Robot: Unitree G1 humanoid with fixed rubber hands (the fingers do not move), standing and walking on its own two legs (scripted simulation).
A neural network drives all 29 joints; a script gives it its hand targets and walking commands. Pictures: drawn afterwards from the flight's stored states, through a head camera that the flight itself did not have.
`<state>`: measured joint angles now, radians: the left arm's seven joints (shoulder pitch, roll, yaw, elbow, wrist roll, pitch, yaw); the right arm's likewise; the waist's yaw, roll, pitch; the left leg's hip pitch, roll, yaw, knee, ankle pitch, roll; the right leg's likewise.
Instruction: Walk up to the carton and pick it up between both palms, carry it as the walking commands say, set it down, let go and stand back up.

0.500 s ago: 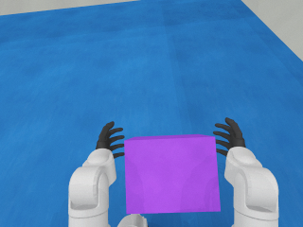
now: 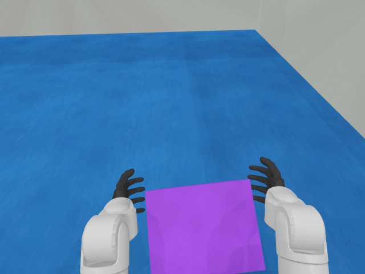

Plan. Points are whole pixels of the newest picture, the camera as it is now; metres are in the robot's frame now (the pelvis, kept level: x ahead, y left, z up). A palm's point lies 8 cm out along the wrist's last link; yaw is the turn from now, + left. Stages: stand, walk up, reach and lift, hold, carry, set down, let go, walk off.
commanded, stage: carry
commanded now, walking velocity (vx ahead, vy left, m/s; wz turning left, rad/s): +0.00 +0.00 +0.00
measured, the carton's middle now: (200, 221) +0.25 +0.01 -0.02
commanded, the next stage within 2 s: none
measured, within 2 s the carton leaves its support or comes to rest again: neither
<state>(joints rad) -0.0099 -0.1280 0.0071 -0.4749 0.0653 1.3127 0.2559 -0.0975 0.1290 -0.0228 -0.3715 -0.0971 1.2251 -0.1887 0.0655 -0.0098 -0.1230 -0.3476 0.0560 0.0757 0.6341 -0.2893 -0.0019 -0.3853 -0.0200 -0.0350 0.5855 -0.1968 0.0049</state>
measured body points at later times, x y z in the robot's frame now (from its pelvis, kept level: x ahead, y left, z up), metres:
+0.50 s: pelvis -0.05 -0.03 +0.00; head -0.04 -0.04 +0.45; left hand +0.22 +0.10 +0.07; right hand +0.22 -0.19 +0.09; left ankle +0.02 +0.12 -0.72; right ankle +0.07 -0.12 -0.73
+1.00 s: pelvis -0.03 -0.01 +0.00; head -0.04 -0.02 +0.45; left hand +0.25 +0.14 +0.05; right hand +0.26 -0.17 +0.06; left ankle -0.01 +0.10 -0.73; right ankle +0.07 -0.12 -0.73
